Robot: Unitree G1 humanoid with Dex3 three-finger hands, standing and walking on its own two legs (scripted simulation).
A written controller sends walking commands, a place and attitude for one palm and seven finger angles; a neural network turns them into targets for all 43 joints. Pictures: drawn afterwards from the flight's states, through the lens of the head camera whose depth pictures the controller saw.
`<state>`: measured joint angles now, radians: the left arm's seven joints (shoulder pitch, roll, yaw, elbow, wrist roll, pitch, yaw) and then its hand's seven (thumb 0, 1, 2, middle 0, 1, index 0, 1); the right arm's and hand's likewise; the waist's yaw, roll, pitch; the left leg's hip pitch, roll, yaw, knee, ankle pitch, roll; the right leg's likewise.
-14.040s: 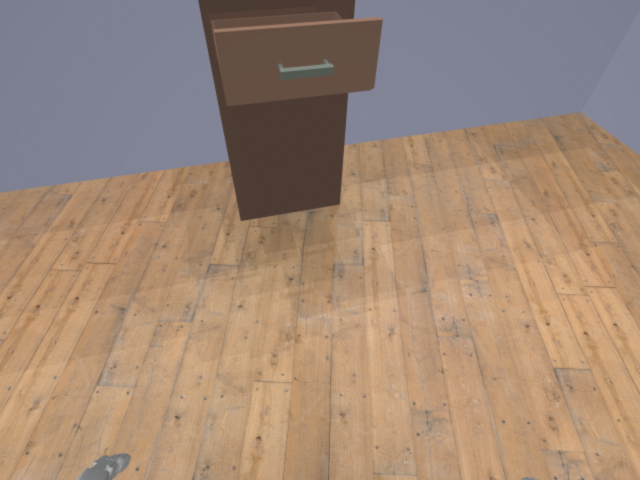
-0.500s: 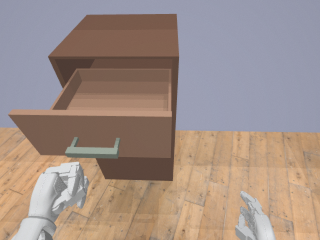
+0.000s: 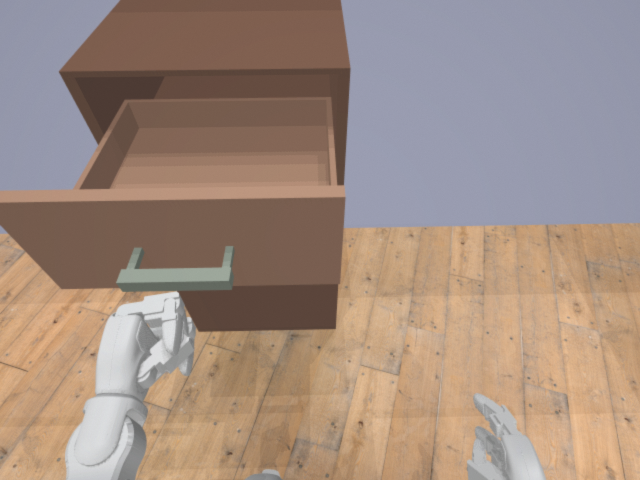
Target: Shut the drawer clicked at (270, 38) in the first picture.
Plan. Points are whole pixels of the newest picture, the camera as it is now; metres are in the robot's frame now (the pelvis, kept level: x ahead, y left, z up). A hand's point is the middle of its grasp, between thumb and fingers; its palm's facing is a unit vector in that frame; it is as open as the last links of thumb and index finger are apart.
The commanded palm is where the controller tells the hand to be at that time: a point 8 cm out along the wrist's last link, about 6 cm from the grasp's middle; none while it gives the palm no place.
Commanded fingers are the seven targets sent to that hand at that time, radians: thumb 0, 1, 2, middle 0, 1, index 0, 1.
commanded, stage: bring the fist close to the handle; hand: left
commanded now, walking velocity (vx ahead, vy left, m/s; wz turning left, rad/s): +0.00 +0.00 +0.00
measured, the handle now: (180, 266) +0.36 +0.20 +0.08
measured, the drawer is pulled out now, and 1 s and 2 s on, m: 0.29 0.27 0.14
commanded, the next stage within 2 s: push the drawer shut in 0.40 s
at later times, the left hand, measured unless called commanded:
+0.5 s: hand (191, 345) +0.25 +0.16 +0.08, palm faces +0.06 -1.00 -0.04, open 3.3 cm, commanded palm +0.23 +0.22 +0.08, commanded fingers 0.00 0.90 0.90 -1.40 -1.60 -1.40 -1.60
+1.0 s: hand (192, 303) +0.30 +0.17 +0.08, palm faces +0.07 -1.00 -0.03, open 3.0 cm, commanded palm +0.29 +0.22 +0.08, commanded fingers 0.00 0.90 0.90 -1.40 -1.60 -1.40 -1.60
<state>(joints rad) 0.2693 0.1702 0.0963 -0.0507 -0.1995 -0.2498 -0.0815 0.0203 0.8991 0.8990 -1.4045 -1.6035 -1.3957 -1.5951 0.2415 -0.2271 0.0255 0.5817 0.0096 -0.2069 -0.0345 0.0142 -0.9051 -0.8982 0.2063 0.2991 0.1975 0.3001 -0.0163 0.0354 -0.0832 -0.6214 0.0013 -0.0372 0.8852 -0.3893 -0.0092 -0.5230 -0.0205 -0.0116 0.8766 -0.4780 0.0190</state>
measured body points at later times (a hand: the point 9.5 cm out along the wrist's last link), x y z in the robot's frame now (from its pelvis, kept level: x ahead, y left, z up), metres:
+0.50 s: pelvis +0.01 -0.02 +0.00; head +0.03 -0.03 +0.45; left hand +0.24 +0.21 +0.08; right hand +0.18 -0.26 -0.08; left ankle +0.03 +0.12 -0.69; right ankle -0.02 -0.13 -0.69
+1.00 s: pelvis +0.00 -0.01 +0.00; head +0.04 -0.02 +0.45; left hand +0.29 +0.22 +0.08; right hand +0.16 -0.26 -0.09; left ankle +0.03 +0.12 -0.69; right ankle -0.02 -0.13 -0.69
